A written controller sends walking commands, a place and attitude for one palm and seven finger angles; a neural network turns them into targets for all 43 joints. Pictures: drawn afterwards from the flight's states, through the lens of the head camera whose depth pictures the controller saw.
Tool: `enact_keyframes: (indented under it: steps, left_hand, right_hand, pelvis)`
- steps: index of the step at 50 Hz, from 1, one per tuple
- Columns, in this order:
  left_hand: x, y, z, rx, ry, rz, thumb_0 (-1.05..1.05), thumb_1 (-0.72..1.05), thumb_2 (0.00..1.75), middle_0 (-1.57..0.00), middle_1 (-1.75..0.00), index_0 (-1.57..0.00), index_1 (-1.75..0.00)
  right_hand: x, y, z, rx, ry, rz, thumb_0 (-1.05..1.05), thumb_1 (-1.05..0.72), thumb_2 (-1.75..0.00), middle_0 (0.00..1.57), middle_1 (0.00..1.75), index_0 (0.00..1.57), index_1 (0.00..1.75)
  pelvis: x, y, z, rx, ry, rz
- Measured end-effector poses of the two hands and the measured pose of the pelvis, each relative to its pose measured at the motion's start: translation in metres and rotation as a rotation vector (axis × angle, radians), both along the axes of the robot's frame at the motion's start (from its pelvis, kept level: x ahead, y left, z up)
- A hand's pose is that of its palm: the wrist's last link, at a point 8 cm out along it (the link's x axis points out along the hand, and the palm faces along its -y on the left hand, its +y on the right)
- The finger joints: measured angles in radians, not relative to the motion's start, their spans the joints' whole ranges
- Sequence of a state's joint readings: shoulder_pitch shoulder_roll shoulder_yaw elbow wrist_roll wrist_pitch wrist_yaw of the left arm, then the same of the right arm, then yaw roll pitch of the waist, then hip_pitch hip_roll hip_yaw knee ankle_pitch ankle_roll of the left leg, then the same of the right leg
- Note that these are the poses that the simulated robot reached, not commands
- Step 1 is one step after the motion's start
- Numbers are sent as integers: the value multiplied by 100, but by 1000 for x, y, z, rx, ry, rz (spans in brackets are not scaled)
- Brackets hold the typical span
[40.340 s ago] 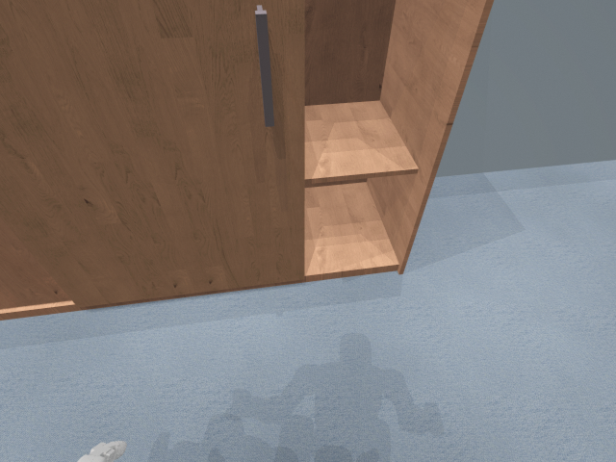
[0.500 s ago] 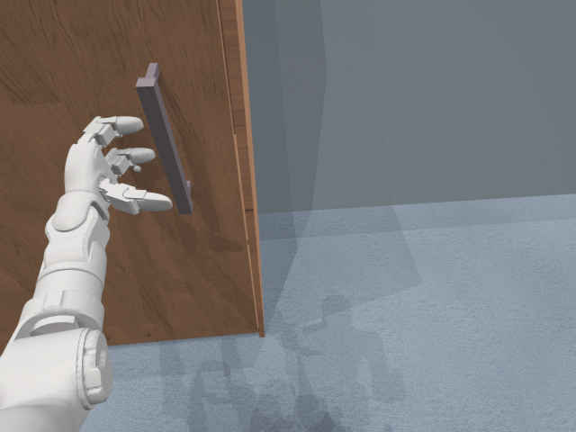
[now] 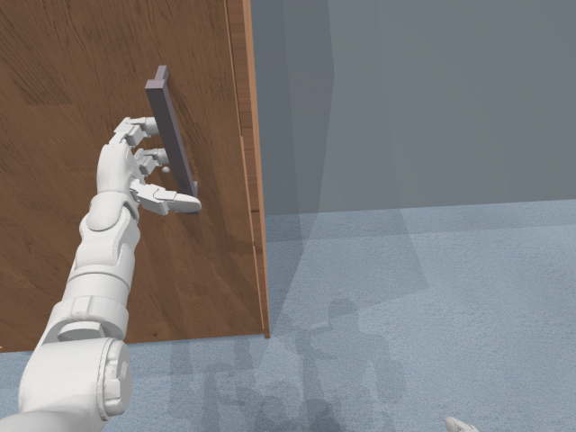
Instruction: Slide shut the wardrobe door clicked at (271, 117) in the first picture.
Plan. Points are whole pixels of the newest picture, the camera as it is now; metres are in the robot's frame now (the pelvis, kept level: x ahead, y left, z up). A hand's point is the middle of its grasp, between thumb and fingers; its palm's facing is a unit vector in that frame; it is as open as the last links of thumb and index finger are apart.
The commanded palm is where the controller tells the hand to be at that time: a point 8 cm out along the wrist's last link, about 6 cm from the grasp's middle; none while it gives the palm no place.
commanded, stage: slide the fingers in behind the handle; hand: left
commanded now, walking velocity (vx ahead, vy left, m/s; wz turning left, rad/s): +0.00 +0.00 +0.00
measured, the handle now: (179, 148) +0.50 +0.16 +0.13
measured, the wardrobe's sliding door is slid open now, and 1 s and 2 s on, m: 0.00 0.00 0.00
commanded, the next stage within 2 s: grip the handle and tug to test in 1.04 s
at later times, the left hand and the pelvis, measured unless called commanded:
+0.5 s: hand (178, 174) +0.43 +0.15 +0.14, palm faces +0.07 -1.00 +0.00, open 14.0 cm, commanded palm +0.40 +0.20 +0.14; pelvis +0.00 -0.01 +0.00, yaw +0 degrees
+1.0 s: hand (185, 172) +0.44 +0.14 +0.14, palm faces +0.09 -1.00 +0.00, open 14.1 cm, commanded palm +0.40 +0.19 +0.14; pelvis +0.00 -0.01 +0.00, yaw +0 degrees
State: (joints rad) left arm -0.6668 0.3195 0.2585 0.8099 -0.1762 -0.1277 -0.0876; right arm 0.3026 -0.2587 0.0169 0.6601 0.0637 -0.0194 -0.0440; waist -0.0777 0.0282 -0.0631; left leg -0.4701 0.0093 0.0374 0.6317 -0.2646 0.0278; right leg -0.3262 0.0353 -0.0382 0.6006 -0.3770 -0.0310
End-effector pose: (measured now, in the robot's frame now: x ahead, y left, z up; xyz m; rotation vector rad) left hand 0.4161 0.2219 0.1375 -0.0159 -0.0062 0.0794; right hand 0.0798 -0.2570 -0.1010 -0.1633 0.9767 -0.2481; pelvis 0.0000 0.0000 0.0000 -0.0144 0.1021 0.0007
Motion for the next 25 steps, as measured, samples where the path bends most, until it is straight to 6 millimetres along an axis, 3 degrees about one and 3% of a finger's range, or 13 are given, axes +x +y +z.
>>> enact_keyframes:
  steps: [13, 25]
  left_hand:
    - [-2, -6, -1, 7, -5, 3, -1, -50, 30, -30, -120, -30, -120]
    - [-7, -19, 0, 15, -9, -5, -1, -50, 30, -30, -120, -30, -120]
  right_hand:
    - [-12, -7, -4, 12, 43, -26, 1, -90, -90, 20, 30, 20, 30]
    - [-2, -12, -2, 8, 17, -12, 1, -90, -90, 20, 30, 20, 29]
  pelvis:
    - [6, -5, 1, 4, -4, -7]
    - [4, -9, 2, 5, -13, 2]
